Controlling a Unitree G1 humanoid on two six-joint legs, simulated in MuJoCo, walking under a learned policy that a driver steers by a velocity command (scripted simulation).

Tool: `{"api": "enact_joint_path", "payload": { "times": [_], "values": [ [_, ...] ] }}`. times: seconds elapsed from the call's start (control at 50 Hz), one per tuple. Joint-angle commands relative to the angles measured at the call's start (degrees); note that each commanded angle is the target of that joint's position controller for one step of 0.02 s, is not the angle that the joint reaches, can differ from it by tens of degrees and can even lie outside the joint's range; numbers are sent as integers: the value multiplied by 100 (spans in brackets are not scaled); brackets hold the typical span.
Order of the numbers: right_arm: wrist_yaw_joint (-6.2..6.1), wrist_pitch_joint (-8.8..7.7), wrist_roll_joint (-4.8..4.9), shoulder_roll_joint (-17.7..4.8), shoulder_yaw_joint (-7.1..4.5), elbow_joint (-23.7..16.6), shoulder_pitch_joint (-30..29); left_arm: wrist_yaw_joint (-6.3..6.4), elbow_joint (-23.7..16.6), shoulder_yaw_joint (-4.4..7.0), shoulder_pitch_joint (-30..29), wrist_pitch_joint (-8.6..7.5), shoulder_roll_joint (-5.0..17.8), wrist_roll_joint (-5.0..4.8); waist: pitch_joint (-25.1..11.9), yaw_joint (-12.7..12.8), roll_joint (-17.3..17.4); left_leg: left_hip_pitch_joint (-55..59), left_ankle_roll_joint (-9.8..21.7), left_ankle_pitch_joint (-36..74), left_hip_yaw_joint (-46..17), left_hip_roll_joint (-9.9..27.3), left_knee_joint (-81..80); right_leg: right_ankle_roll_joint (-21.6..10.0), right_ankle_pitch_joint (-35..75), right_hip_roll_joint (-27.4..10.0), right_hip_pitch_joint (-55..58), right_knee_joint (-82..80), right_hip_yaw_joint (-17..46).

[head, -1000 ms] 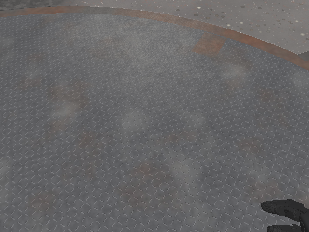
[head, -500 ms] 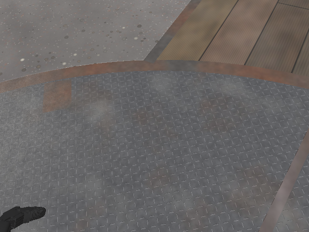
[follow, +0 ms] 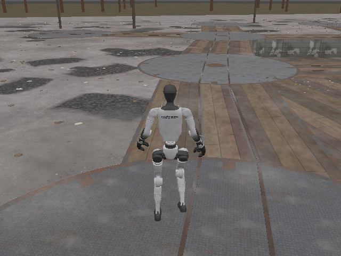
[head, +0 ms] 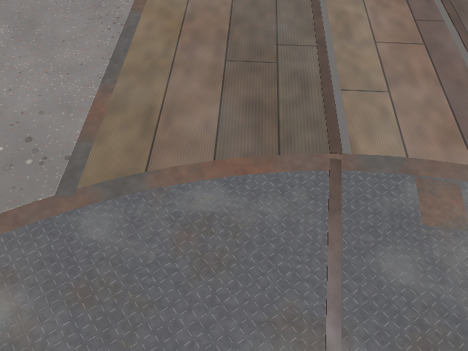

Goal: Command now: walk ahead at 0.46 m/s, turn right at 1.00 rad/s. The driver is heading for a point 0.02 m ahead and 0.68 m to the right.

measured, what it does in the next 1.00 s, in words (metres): walks ahead, turning right: right foot, then left foot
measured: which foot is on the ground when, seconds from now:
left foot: down 0.00-0.30, up 0.32-0.68, down 0.70-1.00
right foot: up 0.00-0.28, down 0.30-0.70, up 0.72-1.00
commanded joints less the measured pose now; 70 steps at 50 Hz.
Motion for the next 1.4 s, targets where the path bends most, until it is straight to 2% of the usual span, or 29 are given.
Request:
{"api": "enact_joint_path", "payload": {
  "times": [0.02, 0.1, 0.16, 0.26, 0.28, 0.3, 0.32, 0.34, 0.36, 0.38, 0.42, 0.52, 0.68, 0.7, 0.72, 0.74, 0.76, 0.82, 0.94, 1.04, 1.06, 1.08, 1.1, 1.14, 1.2, 1.24, 1.3, 1.34, 1.4],
  "values": [
    [-126, -158, 22, -533, -132, -394, -228, 69, -561, 155, -418, -120, 561, -63, 479, -105, 767, 1468, 527, 505, -1331, 1460, -1570, 250, 587, -894, -2111, 1014, -50],
    [-137, -64, -84, -747, -197, -165, -59, -34, -720, -21, -853, -92, 93, -78, 557, -216, 818, 1036, 647, 2920, 133, 1171, -1439, 467, 1297, -983, -1510, 105, -590],
    [-124, 44, 35, -1018, -269, -87, -81, -173, -723, -75, -1160, -64, -50, -53, 470, -271, 756, 988, 600, 3422, 691, 1142, -1236, 426, 1800, -876, -631, -1327, -941],
    [-60, 90, 316, -1336, -394, -129, -225, -234, -278, 300, -10, 29, 645, -56, -385, 475, 917, 1196, 354, 5962, 1085, 1287, 787, -275, 1420, -57, 1671, -2703, -1420],
    [-28, 56, 330, -1134, -332, -214, -348, -141, -7, 487, 911, 53, 953, -54, -798, 959, 673, 460, 120, 5088, 1124, 1137, 2128, -625, 1998, 42, 3062, -3381, -1171],
    [59, -9, -11, -338, -108, -311, 193, 14, 12, 534, 899, 78, 1258, -208, -928, 526, -632, -1240, -190, -630, 1000, 534, 3589, -1058, 4183, -743, 4473, -3292, 103],
    [151, -90, -328, -154, 9, -358, 660, 51, -423, 477, 530, 62, 1656, -44, -1699, 31, -1458, -2627, -459, -2972, 272, -58, 5640, -2110, 7260, -1985, 5478, -2331, 2206],
    [170, -195, -70, -808, -57, -639, 345, -64, -524, 502, 612, -40, 1534, 214, -3059, 533, -910, -3012, -431, -2026, -922, -299, 5958, -2855, 3846, -2699, 5567, -3822, 3883],
    [118, -233, 107, -1018, -126, -773, -446, -102, -482, 461, 366, -117, 1320, 141, -2195, 542, -184, -3138, -291, -1350, -1027, -56, 5470, -2371, 2161, -2286, 4840, -4335, 3614],
    [24, -182, 76, -1002, -138, -786, -609, -63, -468, 384, -77, -144, 1030, -43, -1301, 303, 132, -3132, -304, -937, -1006, 114, 4884, -1967, 1634, -1918, 3932, -4427, 3053],
    [-56, -35, -35, -1001, -155, -643, -450, 48, -513, 304, -545, -119, 829, -52, -649, -87, 135, -2325, -368, -706, -1032, 241, 3962, -1631, 2100, -1408, 2451, -4447, 2231],
    [6, 65, -91, -392, -19, -632, -531, 309, -385, 370, -606, 93, 904, 25, -805, -119, -109, -1300, -606, -176, -729, -214, 2451, -1302, 3312, -765, 1352, -4036, 1641],
    [75, 49, 12, -544, -203, -700, -520, 309, -399, 307, -713, 254, 630, -52, -653, -147, -881, 51, -322, 879, -885, -285, -192, -599, 1251, -355, 1111, -3251, 2504],
    [54, 66, -71, -810, -282, -688, -382, 296, -326, 192, -322, 259, 233, -33, -860, -13, -132, 671, 53, 987, -1524, 700, -693, -295, -335, 47, 778, -2228, 1906],
    [39, 139, -261, -1207, -326, -837, -629, 307, -400, 157, -22, 226, 135, -25, -592, 345, 1490, 777, 928, 1402, -3205, 1905, -1164, 28, -1639, 900, -288, -1015, 736],
    [28, 125, -352, -1029, -315, -905, -697, 270, -354, 294, 193, 107, 670, 69, -587, 421, 1686, 387, 1512, 1169, -4072, 2328, -1324, 309, -1461, 383, -399, 257, 759],
    [-11, 132, -307, -760, -242, -1011, -993, 268, -226, 354, 103, 103, 907, -16, -394, 421, 1401, 84, 1518, 447, -3647, 2122, -1302, 392, -996, 135, -430, 808, 619],
    [-91, 220, -68, -423, -104, -1036, -1209, 329, 8, 242, 35, 231, 558, 42, -16, 288, 720, -260, 1056, 538, -2084, 1164, -1181, 597, -191, 62, -224, 1337, 237],
    [-43, 311, -28, -586, -181, -731, -598, 270, -69, -39, -343, 140, 59, 52, -390, -73, 1278, 492, 1224, 1084, -1476, 1126, -1050, 608, -556, -292, 705, -1212, -229],
    [-17, 350, 192, -608, -159, -440, -197, 158, 363, -36, 171, 130, 95, 57, -370, 92, 1244, 44, 935, 1640, -1303, 1099, -593, 166, 967, -201, 2365, -4210, -565],
    [17, 288, 155, -501, -119, -367, 27, 165, 351, -21, 214, 134, 287, 100, -488, 31, 866, -423, 556, 1302, -1093, 965, -321, -50, 1404, -606, 2988, -4274, -57],
    [102, 185, -108, -121, 7, -477, 110, 221, 303, 42, 289, 169, 691, 162, -777, -152, -579, -1177, 68, -118, -397, 398, 759, -437, 2895, -1768, 3660, -4144, 1215],
    [93, 121, -106, -35, 47, -679, -240, 180, 393, -22, -80, 161, 504, 286, -563, -117, -1238, -1022, -170, -1118, -185, 234, 547, -1170, 2375, -2225, 2350, -4205, 1405],
    [67, 134, -93, -210, 2, -579, -592, 155, 344, -168, -589, 37, -36, 318, -198, -73, -757, -469, -282, -36, -194, 258, 350, -779, 1201, -1428, 1967, -4268, 851],
    [3, 182, -134, -399, -27, -578, -559, 158, 496, -116, -319, -51, 245, 202, 15, 1, -619, 42, -333, 1246, -238, 292, -44, -415, 1466, -1044, 1772, -4085, 730],
    [-41, 168, -69, -429, -54, -578, -335, 190, 506, -30, -69, 15, 463, 115, -136, 57, -529, 83, -266, 85, 215, 11, 403, -614, 215, -998, 1704, -4159, 1090],
    [40, -28, 207, -389, -139, -753, -885, 201, 631, 121, 607, -74, 876, -39, 792, 467, -951, -1648, 44, -1462, -156, -204, 1670, -1406, -3241, -1763, 1627, -5238, 2931],
    [153, -310, 260, -413, -152, -850, -973, 220, 589, 53, 435, -246, 591, -71, 915, 337, -850, -2261, 197, -1208, -692, 134, 1790, -1490, -2334, -1903, 2119, -5208, 3220],
    [247, -534, 226, -363, -186, -661, -449, 186, 337, 55, -238, -219, 488, -110, 375, -102, -807, -463, 99, -331, -423, -53, 235, -1054, -1023, -1197, 1669, -4802, 2362]
  ]
}}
